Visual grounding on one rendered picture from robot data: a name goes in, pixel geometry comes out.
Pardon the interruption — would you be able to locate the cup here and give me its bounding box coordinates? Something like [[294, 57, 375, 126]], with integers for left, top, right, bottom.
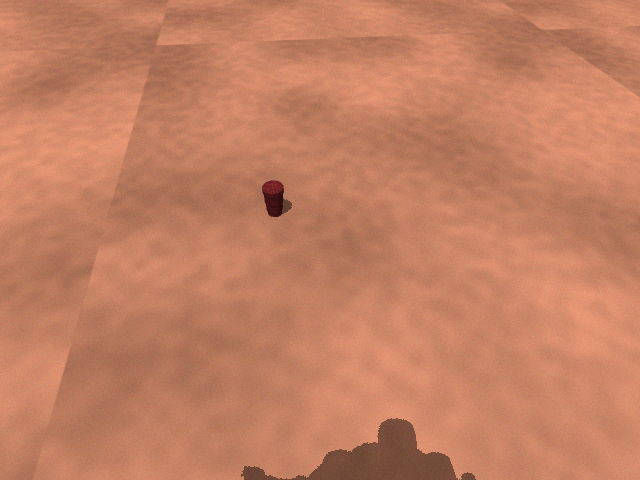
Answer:
[[262, 181, 284, 217]]

